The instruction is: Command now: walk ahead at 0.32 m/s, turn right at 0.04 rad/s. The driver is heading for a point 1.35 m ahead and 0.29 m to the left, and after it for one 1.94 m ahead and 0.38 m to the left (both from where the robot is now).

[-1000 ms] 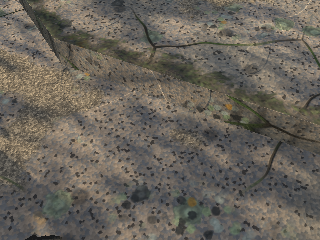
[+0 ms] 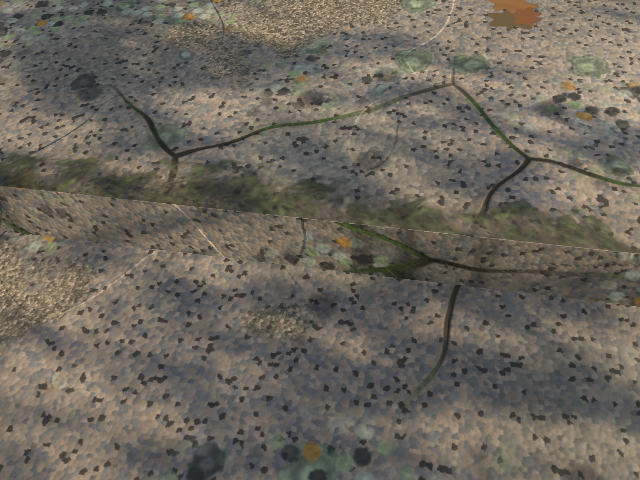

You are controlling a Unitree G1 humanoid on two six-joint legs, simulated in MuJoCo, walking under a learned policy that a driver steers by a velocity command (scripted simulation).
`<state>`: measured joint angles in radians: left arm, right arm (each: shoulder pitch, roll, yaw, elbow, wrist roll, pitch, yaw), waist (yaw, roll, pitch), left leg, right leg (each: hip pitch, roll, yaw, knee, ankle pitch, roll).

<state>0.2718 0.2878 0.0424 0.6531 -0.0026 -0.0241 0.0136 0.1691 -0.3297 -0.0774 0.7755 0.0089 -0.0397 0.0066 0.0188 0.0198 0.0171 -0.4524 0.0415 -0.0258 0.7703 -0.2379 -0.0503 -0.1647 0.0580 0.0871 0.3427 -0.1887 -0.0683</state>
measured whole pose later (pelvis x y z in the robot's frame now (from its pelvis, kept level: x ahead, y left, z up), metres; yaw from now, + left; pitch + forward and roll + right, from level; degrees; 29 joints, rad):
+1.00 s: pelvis +0.47 +0.14 +0.00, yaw +19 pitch +1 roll -1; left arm 0.38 0.28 0.05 0.86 0.02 -0.07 -0.02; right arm 0.19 -0.30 -0.03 0.74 -0.06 -0.03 0.03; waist 0.04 0.03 0.04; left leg -0.48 0.02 -0.03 0.90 -0.35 0.01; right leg -0.19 0.07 0.04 0.36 -0.18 -0.06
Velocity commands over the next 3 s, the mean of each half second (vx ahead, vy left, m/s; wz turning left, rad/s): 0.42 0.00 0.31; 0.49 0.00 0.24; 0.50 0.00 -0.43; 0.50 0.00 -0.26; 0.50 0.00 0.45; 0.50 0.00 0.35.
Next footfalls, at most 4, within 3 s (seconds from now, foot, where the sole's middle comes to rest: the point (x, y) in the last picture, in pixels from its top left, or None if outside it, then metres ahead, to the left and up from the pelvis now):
0.26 left None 0.17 0.17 -0.79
0.74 right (327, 459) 0.54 0.06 -0.79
1.18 left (208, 412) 0.65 0.33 -0.79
1.66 right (290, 329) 0.86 0.16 -0.79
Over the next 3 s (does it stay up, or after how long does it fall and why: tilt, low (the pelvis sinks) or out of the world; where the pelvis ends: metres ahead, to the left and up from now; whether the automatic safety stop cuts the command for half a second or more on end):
stays up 1.56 0.28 0.18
